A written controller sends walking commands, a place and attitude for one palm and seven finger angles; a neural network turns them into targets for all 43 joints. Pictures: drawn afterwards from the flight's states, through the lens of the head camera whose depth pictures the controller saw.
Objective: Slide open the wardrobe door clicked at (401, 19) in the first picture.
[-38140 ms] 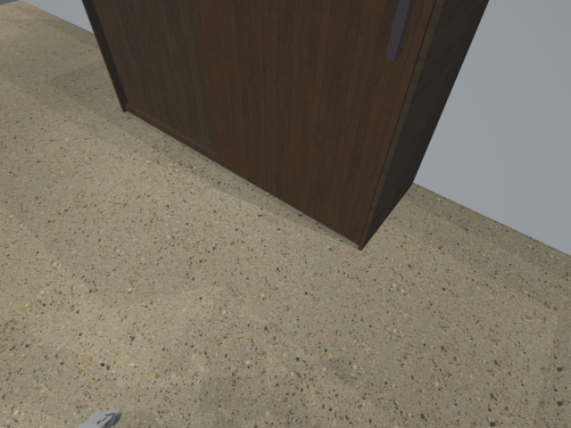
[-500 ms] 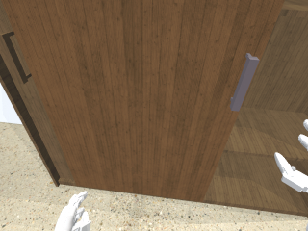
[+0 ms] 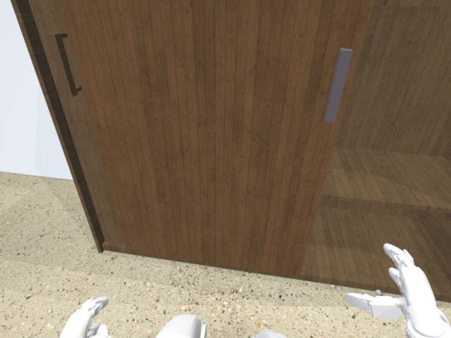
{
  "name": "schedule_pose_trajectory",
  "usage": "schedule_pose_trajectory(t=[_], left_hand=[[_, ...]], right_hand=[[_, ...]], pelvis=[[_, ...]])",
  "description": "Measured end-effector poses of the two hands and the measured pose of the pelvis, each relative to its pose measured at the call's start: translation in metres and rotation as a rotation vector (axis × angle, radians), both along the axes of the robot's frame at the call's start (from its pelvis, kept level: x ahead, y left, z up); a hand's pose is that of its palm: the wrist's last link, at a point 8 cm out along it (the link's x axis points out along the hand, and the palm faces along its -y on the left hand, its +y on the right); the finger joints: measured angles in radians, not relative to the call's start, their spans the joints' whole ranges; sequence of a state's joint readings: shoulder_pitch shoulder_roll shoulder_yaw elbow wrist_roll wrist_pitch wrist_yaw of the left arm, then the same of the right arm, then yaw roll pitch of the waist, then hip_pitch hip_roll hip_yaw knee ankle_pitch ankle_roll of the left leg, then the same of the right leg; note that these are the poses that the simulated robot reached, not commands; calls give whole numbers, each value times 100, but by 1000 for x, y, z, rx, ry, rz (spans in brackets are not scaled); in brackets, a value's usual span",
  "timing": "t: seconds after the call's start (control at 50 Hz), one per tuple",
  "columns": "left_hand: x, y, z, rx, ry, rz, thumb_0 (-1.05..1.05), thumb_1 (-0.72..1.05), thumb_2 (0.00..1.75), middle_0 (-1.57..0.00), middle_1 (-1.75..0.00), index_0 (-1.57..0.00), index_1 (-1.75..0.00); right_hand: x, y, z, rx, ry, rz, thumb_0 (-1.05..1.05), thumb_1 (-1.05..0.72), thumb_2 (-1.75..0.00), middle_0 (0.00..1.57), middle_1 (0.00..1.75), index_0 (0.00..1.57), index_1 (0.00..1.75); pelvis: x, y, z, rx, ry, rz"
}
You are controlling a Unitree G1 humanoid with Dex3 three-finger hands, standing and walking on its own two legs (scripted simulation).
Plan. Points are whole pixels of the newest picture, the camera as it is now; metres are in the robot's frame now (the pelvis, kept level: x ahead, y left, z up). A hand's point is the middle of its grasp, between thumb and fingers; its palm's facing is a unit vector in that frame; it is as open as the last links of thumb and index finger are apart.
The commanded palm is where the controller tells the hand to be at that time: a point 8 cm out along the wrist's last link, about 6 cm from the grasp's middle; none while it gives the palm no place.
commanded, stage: relax the arm and regain balance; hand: right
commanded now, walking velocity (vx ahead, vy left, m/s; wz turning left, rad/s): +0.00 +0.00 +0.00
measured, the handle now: (335, 85) +0.73 -0.21 +0.26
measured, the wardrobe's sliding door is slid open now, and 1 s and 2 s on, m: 0.69 0.69 0.69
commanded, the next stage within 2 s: none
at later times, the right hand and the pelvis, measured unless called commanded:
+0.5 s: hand out of the picture -0.31 -0.36 -0.10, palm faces +0.03 +0.92 -0.39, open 16.2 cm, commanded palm none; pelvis -0.36 -0.09 +0.05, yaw -2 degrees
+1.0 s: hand out of the picture -0.45 -0.38 -0.07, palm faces -0.07 +0.94 -0.32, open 16.2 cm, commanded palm none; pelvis -0.48 -0.13 +0.09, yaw -1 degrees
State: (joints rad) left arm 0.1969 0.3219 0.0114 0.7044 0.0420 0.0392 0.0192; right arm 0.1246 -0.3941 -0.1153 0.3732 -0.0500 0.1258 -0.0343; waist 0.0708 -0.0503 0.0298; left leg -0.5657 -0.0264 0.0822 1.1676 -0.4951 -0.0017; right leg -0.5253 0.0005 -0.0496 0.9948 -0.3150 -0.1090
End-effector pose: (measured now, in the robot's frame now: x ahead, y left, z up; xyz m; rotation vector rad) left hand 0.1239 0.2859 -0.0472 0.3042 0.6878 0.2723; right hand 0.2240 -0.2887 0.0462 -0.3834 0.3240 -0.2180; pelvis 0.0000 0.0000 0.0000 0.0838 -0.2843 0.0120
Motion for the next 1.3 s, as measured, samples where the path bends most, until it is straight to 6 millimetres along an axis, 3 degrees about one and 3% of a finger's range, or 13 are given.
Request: schedule_pose_trajectory(t=[0.06,0.12,0.2,0.26,0.3,0.36,0.5,0.56,0.64,0.82,1.14,1.22,1.3], left_hand=[[-78,7,-29,14,161,93,0,90,89,-20,-30,-20,-30],[-152,6,-45,13,325,121,0,90,89,-20,-30,-20,-30],[-231,0,-65,23,496,126,1,90,89,-20,-30,-20,-30],[-286,-15,-58,-6,574,149,1,90,89,-20,-30,-20,-30],[-323,-26,-42,-31,592,154,1,90,89,-20,-30,-20,-30],[-375,-40,-18,-37,596,146,1,90,89,-20,-30,-20,-30],[-501,-77,-11,-23,748,82,0,90,89,-20,-30,-20,-30],[-528,-90,-6,-31,751,77,0,90,89,-21,-30,-20,-30],[-531,-105,3,-24,701,34,1,90,89,-21,-30,-20,-30],[-516,-117,12,-58,507,35,0,90,89,-21,-30,-20,-30],[-555,-118,17,-38,633,89,0,90,89,-20,-30,-20,-30],[-568,-122,14,-23,644,126,0,90,89,-20,-30,-20,-30],[-592,-134,10,-2,690,140,0,90,89,-20,-30,-20,-30]], right_hand=[[-65,16,-78,61,322,35,0,19,-42,16,30,16,30],[-171,22,-132,212,570,-31,0,32,-37,16,30,16,30],[-316,-30,-149,177,735,-228,5,48,-32,17,30,17,30],[-415,-59,-149,93,920,-324,4,51,-31,16,30,16,30],[-460,-70,-140,66,981,-350,3,51,-31,16,30,16,30],[-501,-79,-123,57,1012,-332,2,50,-30,15,29,16,30],[-544,-109,-107,98,907,-270,0,48,-30,15,30,16,30],[-561,-117,-93,119,877,-263,0,48,-30,15,30,16,30],[-582,-128,-77,131,837,-249,-1,48,-30,15,30,16,30],[-641,-136,-74,84,967,-191,-1,47,-30,15,30,15,30],[-705,-138,-84,137,1081,-211,-1,47,-30,15,30,16,30],[-702,-146,-97,147,1104,-212,-1,48,-30,15,30,16,30],[-671,-158,-112,156,1054,-191,-1,47,-30,15,30,16,30]], pelvis=[[-37,-9,-2,-35,24,22],[-79,-15,2,-75,79,35],[-147,-23,-3,-45,128,2],[-186,-30,8,20,131,-48],[-210,-34,23,5,152,-46],[-248,-47,44,-37,201,-32],[-356,-87,54,-105,232,-53],[-380,-99,66,-84,236,-69],[-407,-111,79,-54,263,-90],[-458,-126,88,-80,256,-32],[-487,-140,92,-70,259,-39],[-489,-150,84,-35,258,-43],[-487,-162,75,-31,242,-29]])
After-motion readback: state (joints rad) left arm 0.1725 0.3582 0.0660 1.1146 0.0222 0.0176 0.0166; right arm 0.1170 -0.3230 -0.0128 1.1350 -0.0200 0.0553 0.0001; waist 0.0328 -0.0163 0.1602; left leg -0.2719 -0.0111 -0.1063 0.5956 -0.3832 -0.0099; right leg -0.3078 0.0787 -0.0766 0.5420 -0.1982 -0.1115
